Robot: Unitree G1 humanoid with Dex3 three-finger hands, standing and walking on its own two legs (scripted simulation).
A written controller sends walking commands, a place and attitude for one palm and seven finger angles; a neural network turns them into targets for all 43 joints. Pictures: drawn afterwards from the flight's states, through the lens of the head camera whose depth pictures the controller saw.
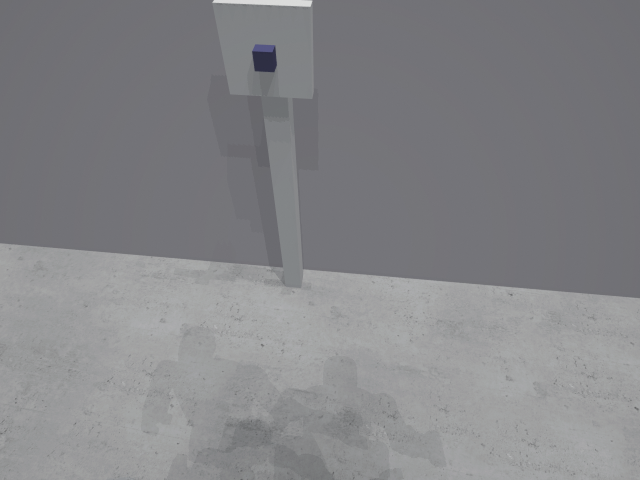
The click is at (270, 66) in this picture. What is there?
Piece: button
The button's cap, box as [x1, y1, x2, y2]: [252, 44, 276, 71]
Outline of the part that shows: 255,44 252,50 255,70 274,71 276,65 274,45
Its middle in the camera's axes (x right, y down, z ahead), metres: -0.11 -0.35 +0.76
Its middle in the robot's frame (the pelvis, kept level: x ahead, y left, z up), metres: +0.82 +0.15 +0.12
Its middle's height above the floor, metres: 0.90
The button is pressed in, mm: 0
